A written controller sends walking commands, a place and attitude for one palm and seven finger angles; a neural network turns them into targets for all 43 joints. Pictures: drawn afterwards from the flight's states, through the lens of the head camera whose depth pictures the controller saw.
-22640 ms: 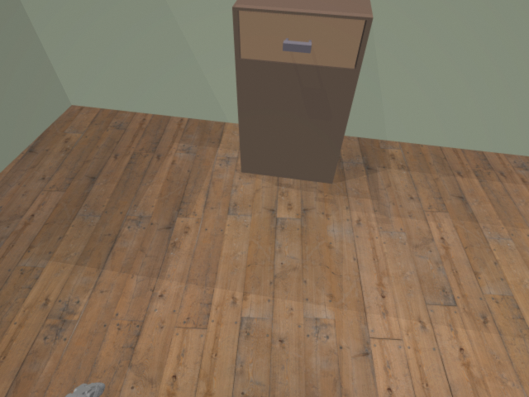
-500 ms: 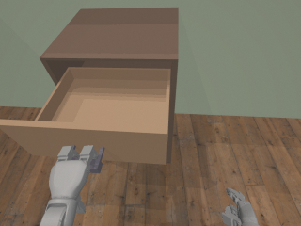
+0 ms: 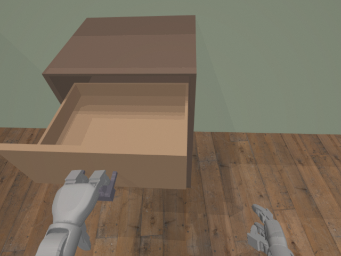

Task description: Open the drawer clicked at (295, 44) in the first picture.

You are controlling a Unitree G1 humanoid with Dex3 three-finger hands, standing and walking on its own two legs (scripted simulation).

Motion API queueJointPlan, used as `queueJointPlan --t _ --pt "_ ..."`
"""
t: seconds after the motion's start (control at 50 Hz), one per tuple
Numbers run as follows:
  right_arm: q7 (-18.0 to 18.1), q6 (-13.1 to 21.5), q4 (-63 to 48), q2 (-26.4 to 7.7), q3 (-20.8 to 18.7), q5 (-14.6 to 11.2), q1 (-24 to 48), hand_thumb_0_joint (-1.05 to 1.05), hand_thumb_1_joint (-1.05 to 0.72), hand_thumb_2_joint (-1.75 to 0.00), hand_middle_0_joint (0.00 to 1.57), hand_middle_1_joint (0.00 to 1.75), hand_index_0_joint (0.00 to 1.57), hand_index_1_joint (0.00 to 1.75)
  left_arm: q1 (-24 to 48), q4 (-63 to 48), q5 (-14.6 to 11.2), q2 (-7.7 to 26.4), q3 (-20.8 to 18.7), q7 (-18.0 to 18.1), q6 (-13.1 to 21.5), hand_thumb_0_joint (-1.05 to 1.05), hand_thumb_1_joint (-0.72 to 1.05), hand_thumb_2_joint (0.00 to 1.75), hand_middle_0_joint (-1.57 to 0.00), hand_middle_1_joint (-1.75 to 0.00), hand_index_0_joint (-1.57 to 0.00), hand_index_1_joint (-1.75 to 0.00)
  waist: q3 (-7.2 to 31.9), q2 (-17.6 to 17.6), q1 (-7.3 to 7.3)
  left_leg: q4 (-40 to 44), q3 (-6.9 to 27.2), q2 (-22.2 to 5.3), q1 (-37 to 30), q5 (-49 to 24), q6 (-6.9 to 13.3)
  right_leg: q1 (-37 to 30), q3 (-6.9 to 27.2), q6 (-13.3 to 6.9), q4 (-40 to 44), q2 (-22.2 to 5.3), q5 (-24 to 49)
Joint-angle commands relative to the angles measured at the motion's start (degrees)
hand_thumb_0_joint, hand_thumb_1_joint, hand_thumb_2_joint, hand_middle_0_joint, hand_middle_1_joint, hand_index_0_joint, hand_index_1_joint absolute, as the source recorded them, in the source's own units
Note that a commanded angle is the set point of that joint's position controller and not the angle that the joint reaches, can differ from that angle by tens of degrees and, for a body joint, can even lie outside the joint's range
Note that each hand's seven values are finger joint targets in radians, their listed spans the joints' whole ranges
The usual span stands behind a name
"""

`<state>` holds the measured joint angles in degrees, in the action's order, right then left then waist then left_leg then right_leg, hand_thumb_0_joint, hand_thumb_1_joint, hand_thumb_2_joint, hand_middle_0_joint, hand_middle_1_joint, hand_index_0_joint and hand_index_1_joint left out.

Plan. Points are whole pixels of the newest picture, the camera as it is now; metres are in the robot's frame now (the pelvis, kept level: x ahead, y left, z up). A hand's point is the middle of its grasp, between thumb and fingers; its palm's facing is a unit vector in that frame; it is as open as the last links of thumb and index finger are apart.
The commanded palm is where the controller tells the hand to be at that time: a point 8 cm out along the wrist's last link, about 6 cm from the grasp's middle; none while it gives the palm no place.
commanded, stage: lift the hand off the handle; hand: left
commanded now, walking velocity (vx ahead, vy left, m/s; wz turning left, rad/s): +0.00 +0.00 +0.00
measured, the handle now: (95, 183) +0.28 +0.23 -0.01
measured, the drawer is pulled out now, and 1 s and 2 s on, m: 0.30 0.26 0.24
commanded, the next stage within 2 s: open the thumb to release the handle in 0.04 s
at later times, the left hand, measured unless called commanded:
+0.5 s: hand (88, 205) +0.22 +0.23 -0.01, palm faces +0.05 -0.08 -1.00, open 13.1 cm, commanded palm +0.22 +0.24 +0.04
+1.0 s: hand (93, 195) +0.25 +0.23 -0.01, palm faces -0.01 -0.05 -1.00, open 14.1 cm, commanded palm +0.23 +0.23 +0.04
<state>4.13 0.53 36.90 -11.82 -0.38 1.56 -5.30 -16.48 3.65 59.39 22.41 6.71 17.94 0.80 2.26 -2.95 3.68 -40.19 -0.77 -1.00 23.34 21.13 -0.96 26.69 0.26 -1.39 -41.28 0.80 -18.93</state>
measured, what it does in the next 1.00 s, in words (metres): stands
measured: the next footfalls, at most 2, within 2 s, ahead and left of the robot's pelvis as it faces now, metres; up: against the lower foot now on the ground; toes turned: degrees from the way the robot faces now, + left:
none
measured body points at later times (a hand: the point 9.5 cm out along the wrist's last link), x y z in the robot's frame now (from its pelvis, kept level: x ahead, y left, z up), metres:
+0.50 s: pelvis +0.02 +0.01 -0.02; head +0.08 -0.02 +0.43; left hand +0.21 +0.23 +0.05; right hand +0.23 -0.21 -0.14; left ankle -0.01 +0.13 -0.72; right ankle +0.02 -0.10 -0.72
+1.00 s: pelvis -0.02 +0.00 -0.01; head +0.01 -0.03 +0.44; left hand +0.24 +0.23 +0.05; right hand +0.18 -0.24 -0.12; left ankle -0.01 +0.13 -0.72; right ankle +0.02 -0.10 -0.72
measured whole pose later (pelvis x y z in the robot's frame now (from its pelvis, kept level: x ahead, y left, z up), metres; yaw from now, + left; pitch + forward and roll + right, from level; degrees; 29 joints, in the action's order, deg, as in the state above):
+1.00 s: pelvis -0.02 +0.00 -0.01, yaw +0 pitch +7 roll +1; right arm 4.0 -2.3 36.5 -14.4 -2.0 -0.1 -7.9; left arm -5.0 13.4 61.4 20.6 6.1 21.1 0.9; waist 4.5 -2.6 3.5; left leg -43.3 -0.7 -0.6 29.7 20.8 -1.0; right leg 33.1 0.3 -1.5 -44.8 0.4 -18.9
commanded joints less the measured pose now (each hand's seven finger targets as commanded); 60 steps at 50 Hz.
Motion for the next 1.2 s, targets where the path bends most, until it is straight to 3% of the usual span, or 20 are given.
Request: queueJointPlan --t 0.0,0.04,0.14,0.18,0.24,0.34,0.42,0.48,0.54,0.58,0.62,0.66,0.72,0.74,0.78,0.86,0.94,1.0,1.02,1.18 --pt "-0.27 3.54 -9.61 -5.28 -2.13 0.51 7.53 0.0 -0.9 -0.9 0.2 0.3 0.2 0.3 7.73 -30.73 -2.61 11.7 -13.93 8.71 3.23 0.0 -0.5 0.3 -0.3 -1.2 -0.3 -1.2 17.01 -4.25 1.72 4.7 -0.68 3.3 -7.77 -16.8 1.37 -7.63 0.65 -1.1 6.74 1.0 12.76" --pt "-0.34 3.57 -9.77 -5.53 -2.27 0.8 7.14 0.0 -0.9 -0.9 0.2 0.3 0.2 0.3 5.35 -33.82 -2.93 13.3 -16.08 9.22 3.23 0.0 -0.5 0.3 -0.3 -1.2 -0.3 -1.2 18.46 -4.35 2.09 4.5 -0.76 3.21 -8.27 -19.38 1.12 -8.92 1.31 -1.24 6.52 1.02 15.52" --pt "-1.74 3.89 -10.68 -5.94 -2.46 0.9 5.6 0.0 -0.9 -0.9 0.2 0.3 0.2 0.3 -4.56 -43.46 -4.12 12.85 -17.13 10.21 3.1 0.0 -0.5 0.3 -0.3 -1.2 -0.3 -1.2 21.07 -7.72 2.4 2.42 -0.92 2.25 -10.23 -31.81 0.38 -8.33 0.97 -1.1 4.4 0.95 22.33" --pt "-2.41 3.54 -10.05 -5.84 -2.72 0.97 4.86 0.0 -0.9 -0.9 0.2 0.3 0.2 0.3 -5.02 -39.2 -3.64 9.59 -15.09 10.49 3.18 0.0 -0.5 0.3 -0.29 -1.11 -0.29 -1.11 17.38 -5.01 0.78 1.21 -0.48 1.93 -8.36 -30.64 0.46 -4.77 0.09 -0.79 3.14 1.1 21.52" --pt "-2.91 3.04 -9.85 -6.36 -3.31 1.62 3.89 0.0 -0.9 -0.9 0.2 0.3 0.2 0.3 -4.57 -35.37 -2.1 9.16 -15.53 12.25 3.66 0.0 -0.5 0.3 -0.26 -0.98 -0.26 -0.98 18.59 -3.94 0.45 -0.64 -0.3 1.86 -7.19 -30.62 0.36 -2.9 0.54 -1.09 1.47 1.31 22.71" --pt "-3.62 1.62 -8.79 -6.73 -4.14 1.8 3.71 0.0 -0.9 -0.9 0.2 0.3 0.2 0.3 -1.25 -26.26 0.94 6.81 -13.41 15.05 2.33 0.0 -0.5 0.3 -0.22 -0.75 -0.22 -0.75 19.97 -0.33 -0.96 -3.92 0.29 1.81 -4.4 -27.57 0.3 1.35 0.6 -1.12 -1.49 1.27 22.71" --pt "-3.27 0.32 -7.46 -6.77 -4.37 1.35 4.61 0.0 -0.9 -0.9 0.2 0.3 0.2 0.3 4.82 -18.04 2.89 4.57 -9.96 15.79 -0.41 0.0 -0.5 0.3 -0.19 -0.57 -0.19 -0.57 19.33 2.68 -1.85 -4.38 0.21 1.96 -1.18 -19.34 0.69 3.35 -0.72 -0.82 -2.05 1.2 18.47" --pt "-2.39 -0.89 -6.49 -6.76 -3.94 0.54 5.46 0.0 -0.9 -0.9 0.2 0.3 0.2 0.3 9.4 -9.95 3.54 4.07 -7.99 14.85 -3.39 0.0 -0.5 0.3 -0.17 -0.43 -0.17 -0.43 16.48 6.7 -2.28 -3.53 0.08 2.35 2.04 -13.01 1.15 3.44 -1.01 -0.56 -0.88 1.14 15.15" --pt "-1.42 -1.76 -5.85 -6.96 -3.23 -0.27 6.22 0.0 -0.9 -0.9 0.2 0.3 0.2 0.3 14.77 -2.49 4.03 3.94 -5.65 12.92 -6.24 0.0 -0.5 0.3 -0.15 -0.3 -0.15 -0.3 13.87 7.86 -2.32 -2.39 -0.33 2.79 4.17 -8.03 1.53 3.87 -0.83 -0.35 1.15 0.95 9.59" --pt "-0.82 -2.24 -6.39 -6.8 -2.96 -0.73 6.74 0.0 -0.9 -0.9 0.2 0.3 0.2 0.3 17.19 -2.88 3.76 5.66 -5.72 11.37 -7.47 0.0 -0.5 0.3 -0.15 -0.3 -0.15 -0.3 15.71 6.86 -1.1 -1.04 -0.72 3.16 3.2 -6.96 1.8 1.29 -0.17 -0.29 2.43 0.76 7.73" --pt "-0.27 -2.57 -6.66 -6.57 -2.23 -1.1 7.23 0.0 -0.9 -0.9 0.2 0.3 0.2 0.3 18.73 -0.91 3.06 5.12 -4.07 9.3 -8.61 0.0 -0.5 0.3 -0.15 -0.3 -0.15 -0.3 14.31 6.66 -1.03 -0.04 -1.0 3.48 3.11 -6.51 1.95 0.04 -0.05 -0.1 3.7 0.69 7.03" --pt "0.28 -2.78 -6.95 -6.48 -1.58 -1.43 7.45 0.0 -0.9 -0.9 0.2 0.3 0.2 0.3 18.16 1.77 2.12 6.68 -5.27 7.31 -8.77 0.0 -0.5 0.3 -0.15 -0.3 -0.15 -0.3 12.88 6.32 -0.21 1.03 -1.31 3.68 4.04 -5.47 1.97 -1.83 0.93 0.02 5.0 0.48 5.86" --pt "0.58 -2.53 -7.66 -6.4 -1.42 -1.54 6.99 0.0 -0.9 -0.9 0.2 0.3 0.2 0.3 18.48 2.82 0.77 6.23 -5.08 4.86 -6.87 0.0 -0.5 0.3 -0.15 -0.3 -0.15 -0.3 11.22 7.19 -0.11 2.16 -1.49 3.8 4.69 -4.22 2.07 -2.98 1.46 0.22 6.51 0.18 3.99" --pt "0.61 -2.37 -7.82 -6.69 -1.57 -1.53 6.8 0.0 -0.9 -0.9 0.2 0.3 0.2 0.3 17.42 3.24 0.68 8.33 -7.46 4.34 -6.02 0.0 -0.5 0.3 -0.15 -0.3 -0.15 -0.3 11.5 6.93 0.65 2.42 -1.65 3.75 4.64 -4.44 2.02 -4.03 2.26 0.09 7.05 0.13 3.95" --pt "0.43 -2.01 -8.63 -6.36 -1.53 -1.48 6.65 0.0 -0.9 -0.9 0.2 0.3 0.2 0.3 17.28 2.21 0.28 6.78 -6.55 3.82 -4.13 0.0 -0.5 0.3 -0.15 -0.3 -0.15 -0.3 10.39 6.61 0.49 2.8 -1.65 3.86 5.36 -3.49 1.98 -3.63 2.37 0.12 7.28 -0.07 2.15" --pt "0.22 -1.02 -9.02 -6.43 -2.09 -1.46 5.88 0.0 -0.9 -0.9 0.2 0.3 0.2 0.3 19.47 2.6 0.48 6.12 -6.5 4.42 -1.13 0.0 -0.5 0.3 -0.15 -0.3 -0.15 -0.3 8.16 6.12 -0.14 2.84 -1.72 3.86 6.09 -0.08 1.98 -0.66 2.8 0.1 8.44 -0.23 -4.48" --pt "0.05 0.12 -8.43 -6.88 -3.01 -1.39 4.52 0.0 -0.9 -0.9 0.2 0.3 0.2 0.3 22.59 3.13 1.3 6.26 -6.9 6.21 0.37 0.0 -0.5 0.3 -0.15 -0.3 -0.15 -0.3 10.47 5.56 -0.66 2.18 -1.44 3.67 5.6 0.03 1.99 0.84 2.23 -0.26 7.24 0.09 -4.98" --pt "-0.17 0.61 -8.02 -7.09 -3.36 -1.37 3.79 0.0 -0.9 -0.9 0.2 0.3 0.2 0.3 24.42 2.82 1.52 4.65 -5.16 7.57 0.25 0.0 -0.5 0.3 -0.15 -0.3 -0.15 -0.3 12.05 5.66 -1.15 1.68 -1.34 3.54 5.74 -0.17 2.1 1.63 1.6 -0.27 6.13 0.05 -4.08" --pt "-0.07 0.61 -7.72 -7.14 -3.68 -1.4 3.74 0.0 -0.9 -0.9 0.2 0.3 0.2 0.3 23.07 3.99 1.69 5.85 -6.64 7.95 -0.1 0.0 -0.5 0.3 -0.15 -0.3 -0.15 -0.3 11.94 7.04 -0.82 1.47 -1.49 3.63 6.22 -0.02 2.13 1.36 1.8 -0.21 6.29 0.15 -4.12" --pt "0.43 0.66 -6.08 -7.53 -3.47 -1.6 2.85 0.0 -0.9 -0.9 0.2 0.3 0.2 0.3 32.3 4.79 2.11 4.79 -3.13 9.23 -2.29 0.0 -0.5 0.3 -0.15 -0.3 -0.15 -0.3 13.91 5.87 -2.59 1.55 -0.98 3.4 4.58 0.1 2.39 2.57 0.81 -0.14 5.91 0.11 -3.83"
